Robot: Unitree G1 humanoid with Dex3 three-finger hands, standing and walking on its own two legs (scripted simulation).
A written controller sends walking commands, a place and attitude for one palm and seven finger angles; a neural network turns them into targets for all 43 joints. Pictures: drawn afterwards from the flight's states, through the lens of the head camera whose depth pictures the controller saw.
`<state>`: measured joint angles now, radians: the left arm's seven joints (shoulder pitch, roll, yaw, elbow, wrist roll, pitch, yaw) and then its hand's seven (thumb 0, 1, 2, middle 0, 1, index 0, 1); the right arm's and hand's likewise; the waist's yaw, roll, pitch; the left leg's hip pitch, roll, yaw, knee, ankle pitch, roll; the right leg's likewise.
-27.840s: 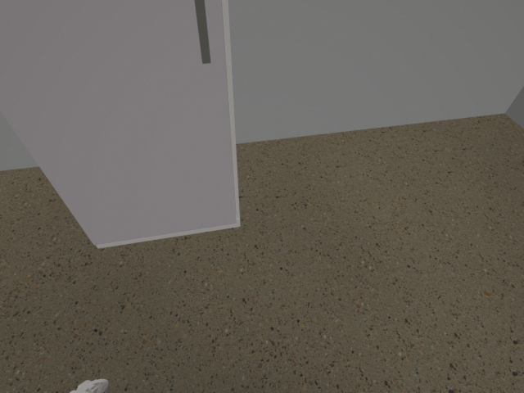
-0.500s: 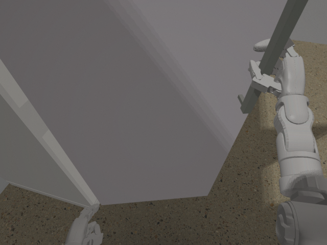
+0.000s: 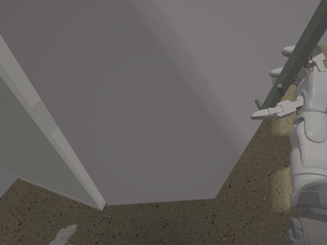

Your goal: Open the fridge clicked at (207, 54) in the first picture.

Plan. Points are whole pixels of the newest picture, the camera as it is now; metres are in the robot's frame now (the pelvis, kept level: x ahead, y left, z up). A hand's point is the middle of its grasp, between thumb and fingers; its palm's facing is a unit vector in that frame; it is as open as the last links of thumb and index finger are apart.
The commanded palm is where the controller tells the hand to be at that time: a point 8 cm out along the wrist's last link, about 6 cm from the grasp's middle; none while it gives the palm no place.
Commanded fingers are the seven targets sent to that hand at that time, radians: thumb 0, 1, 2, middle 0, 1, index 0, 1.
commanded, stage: loosen the grip on the handle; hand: right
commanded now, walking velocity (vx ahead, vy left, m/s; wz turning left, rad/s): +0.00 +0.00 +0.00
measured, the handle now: (294, 50) +0.45 -0.21 +0.27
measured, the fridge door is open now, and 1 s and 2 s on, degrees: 67 66 66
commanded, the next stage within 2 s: slip the hand off the handle in 0.02 s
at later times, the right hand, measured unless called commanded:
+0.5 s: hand (308, 90) +0.41 -0.26 +0.21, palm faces +0.24 +0.96 -0.12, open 14.7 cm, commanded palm +0.38 -0.31 +0.21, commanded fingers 0.00 0.55 -0.20 0.25 1.15 0.25 1.15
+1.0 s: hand out of the picture +0.37 -0.28 +0.20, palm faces +0.24 +0.96 -0.12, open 14.7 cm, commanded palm +0.32 -0.32 +0.21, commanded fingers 0.00 0.55 -0.20 0.25 1.15 0.25 1.15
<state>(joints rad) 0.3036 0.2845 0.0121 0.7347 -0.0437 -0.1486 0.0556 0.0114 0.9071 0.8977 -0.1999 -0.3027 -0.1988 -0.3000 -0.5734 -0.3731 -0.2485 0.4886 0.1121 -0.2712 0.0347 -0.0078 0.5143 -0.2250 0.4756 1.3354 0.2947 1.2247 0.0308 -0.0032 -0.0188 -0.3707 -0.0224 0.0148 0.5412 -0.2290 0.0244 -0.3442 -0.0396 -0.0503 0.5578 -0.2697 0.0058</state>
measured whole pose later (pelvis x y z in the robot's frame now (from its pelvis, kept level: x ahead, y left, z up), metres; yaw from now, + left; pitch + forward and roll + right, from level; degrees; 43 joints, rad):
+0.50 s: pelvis +0.03 -0.02 +0.00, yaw -1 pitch +4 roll +1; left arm 0.25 0.23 -0.02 0.67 -0.04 -0.12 0.06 0.01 0.91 0.90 -0.20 -0.30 -0.20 -0.30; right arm -0.46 -0.36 -0.31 0.37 0.14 -0.17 0.10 -0.01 0.56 -0.20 0.26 1.16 0.25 1.15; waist -0.02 -0.03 -0.07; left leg -0.34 0.01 0.03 0.56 -0.30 0.00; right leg -0.33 -0.01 -0.04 0.59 -0.33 -0.02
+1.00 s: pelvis +0.02 -0.02 +0.00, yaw -1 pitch +4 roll +1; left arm 0.30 0.25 -0.02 0.66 -0.04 -0.12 0.08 0.01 0.91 0.90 -0.20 -0.30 -0.20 -0.30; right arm -0.33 -0.40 -0.40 0.29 0.20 -0.20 0.18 -0.01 0.56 -0.20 0.26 1.16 0.25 1.15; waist -0.01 -0.03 -0.07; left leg -0.36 0.00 0.01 0.57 -0.28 -0.01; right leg -0.34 -0.01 -0.05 0.61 -0.33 -0.02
